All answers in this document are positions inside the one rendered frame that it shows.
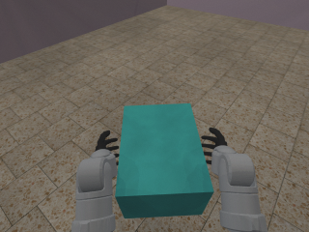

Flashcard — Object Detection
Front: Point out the left robot hand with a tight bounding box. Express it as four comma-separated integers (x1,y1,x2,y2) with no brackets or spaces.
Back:
95,130,119,165

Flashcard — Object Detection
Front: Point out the left robot forearm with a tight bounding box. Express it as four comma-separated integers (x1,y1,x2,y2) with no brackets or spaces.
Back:
71,149,118,232

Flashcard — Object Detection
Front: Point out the carton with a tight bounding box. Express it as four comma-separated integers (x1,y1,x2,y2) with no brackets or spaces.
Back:
115,103,214,218

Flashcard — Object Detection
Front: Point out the right robot hand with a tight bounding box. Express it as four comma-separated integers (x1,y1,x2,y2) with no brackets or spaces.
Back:
201,128,228,164

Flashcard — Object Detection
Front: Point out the right robot forearm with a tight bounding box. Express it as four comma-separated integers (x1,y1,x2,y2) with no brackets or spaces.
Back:
211,145,267,232

